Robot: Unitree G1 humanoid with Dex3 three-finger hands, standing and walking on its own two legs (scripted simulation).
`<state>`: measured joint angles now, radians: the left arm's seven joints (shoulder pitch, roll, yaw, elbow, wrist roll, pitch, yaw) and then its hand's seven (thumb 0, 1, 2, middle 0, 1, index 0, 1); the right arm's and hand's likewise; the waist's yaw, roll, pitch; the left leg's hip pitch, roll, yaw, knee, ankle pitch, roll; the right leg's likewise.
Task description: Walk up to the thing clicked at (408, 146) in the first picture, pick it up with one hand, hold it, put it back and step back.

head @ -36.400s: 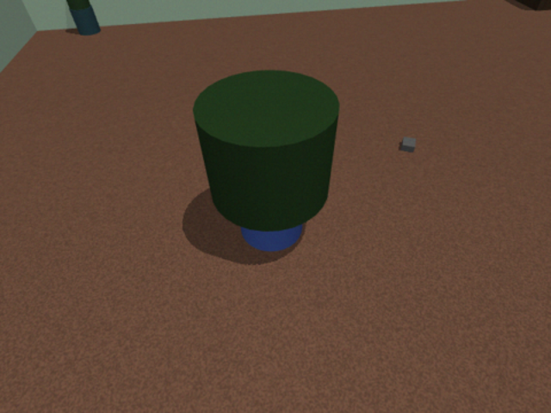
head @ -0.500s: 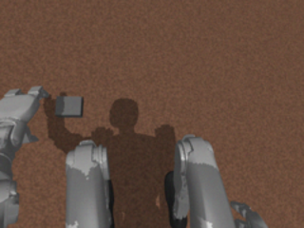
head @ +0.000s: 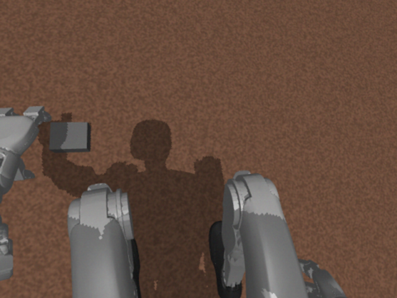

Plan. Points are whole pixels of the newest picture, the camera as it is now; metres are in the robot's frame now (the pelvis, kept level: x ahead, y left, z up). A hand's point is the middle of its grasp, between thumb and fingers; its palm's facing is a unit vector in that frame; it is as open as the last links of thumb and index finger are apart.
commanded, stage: rise first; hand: left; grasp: from above
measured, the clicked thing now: (71, 137) +0.47 +0.29 -0.31
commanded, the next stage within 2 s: approach in 0.40 s
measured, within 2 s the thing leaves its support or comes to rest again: neither
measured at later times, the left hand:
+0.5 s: hand (30, 145) +0.42 +0.33 -0.18, palm faces -0.45 -0.05 -0.89, open 13.2 cm
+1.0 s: hand (56, 114) +0.49 +0.28 -0.17, palm faces -0.41 +0.01 -0.91, open 14.0 cm
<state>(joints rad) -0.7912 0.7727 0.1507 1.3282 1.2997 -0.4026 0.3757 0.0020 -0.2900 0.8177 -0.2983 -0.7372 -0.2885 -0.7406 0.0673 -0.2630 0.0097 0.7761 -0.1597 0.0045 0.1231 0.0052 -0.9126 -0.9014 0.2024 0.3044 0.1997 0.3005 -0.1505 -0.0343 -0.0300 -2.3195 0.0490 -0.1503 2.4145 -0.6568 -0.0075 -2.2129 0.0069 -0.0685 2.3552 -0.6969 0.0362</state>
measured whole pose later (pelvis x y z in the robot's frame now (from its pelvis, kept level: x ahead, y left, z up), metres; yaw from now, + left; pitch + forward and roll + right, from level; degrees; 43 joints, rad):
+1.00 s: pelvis +0.01 +0.00 -0.01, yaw -2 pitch +33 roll -8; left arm -1.01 0.79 0.09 1.51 1.33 -0.21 0.46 0.00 -0.51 0.98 -0.09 -1.02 -0.09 -1.00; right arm 0.11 -0.28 0.09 0.75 -0.18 -0.04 0.13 0.00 -0.92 -0.90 0.20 0.30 0.20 0.30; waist -0.28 -0.01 -0.01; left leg -2.36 0.06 -0.17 2.45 -0.67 -0.01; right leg -2.26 0.02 -0.08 2.37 -0.70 0.04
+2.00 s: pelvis +0.00 +0.00 -0.01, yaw -2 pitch +31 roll -9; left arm -0.84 0.79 0.11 1.30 1.31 -0.35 0.41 0.00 -0.50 0.99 -0.10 -1.03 -0.11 -1.02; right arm 0.15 -0.28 0.08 0.74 -0.17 0.01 0.14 0.01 -0.91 -0.90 0.20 0.30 0.20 0.30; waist -0.23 -0.03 0.00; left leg -2.34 0.04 -0.18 2.45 -0.67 -0.01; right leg -2.23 0.02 -0.09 2.37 -0.70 0.04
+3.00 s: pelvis +0.01 +0.01 -0.03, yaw -5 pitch +27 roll -12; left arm -0.93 0.96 0.14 1.64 1.30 -0.33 0.52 0.00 -0.53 1.00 -0.08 -0.95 -0.06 -0.96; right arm 0.08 -0.30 0.23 0.72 -0.30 -0.15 0.22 0.00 -0.90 -0.90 0.20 0.30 0.20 0.30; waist -0.33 -0.12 0.14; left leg -2.36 0.05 -0.25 2.57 -0.71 -0.02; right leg -2.23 0.05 -0.13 2.44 -0.71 0.06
